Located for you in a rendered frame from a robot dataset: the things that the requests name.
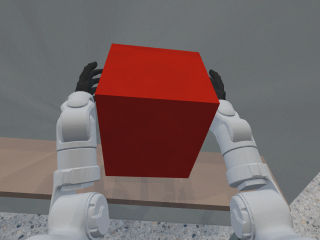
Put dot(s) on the carton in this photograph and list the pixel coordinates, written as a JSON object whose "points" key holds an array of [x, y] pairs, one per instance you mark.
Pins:
{"points": [[155, 107]]}

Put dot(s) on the robot left upper arm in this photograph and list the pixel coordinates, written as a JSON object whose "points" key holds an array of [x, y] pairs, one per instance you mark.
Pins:
{"points": [[82, 216]]}

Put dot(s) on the table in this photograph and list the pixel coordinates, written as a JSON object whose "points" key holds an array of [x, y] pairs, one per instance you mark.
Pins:
{"points": [[27, 169]]}

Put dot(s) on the left robot forearm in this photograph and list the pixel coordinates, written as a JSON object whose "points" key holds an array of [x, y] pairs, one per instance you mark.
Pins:
{"points": [[76, 143]]}

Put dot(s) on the right robot forearm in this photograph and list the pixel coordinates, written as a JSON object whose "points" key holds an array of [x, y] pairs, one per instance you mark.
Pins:
{"points": [[245, 169]]}

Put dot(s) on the robot left hand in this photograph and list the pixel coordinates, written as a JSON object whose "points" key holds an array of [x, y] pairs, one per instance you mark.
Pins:
{"points": [[86, 82]]}

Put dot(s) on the robot right hand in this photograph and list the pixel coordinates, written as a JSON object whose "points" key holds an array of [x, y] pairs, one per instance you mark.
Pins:
{"points": [[217, 85]]}

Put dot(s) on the robot right upper arm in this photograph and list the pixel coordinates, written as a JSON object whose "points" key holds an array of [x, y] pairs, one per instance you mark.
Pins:
{"points": [[262, 215]]}

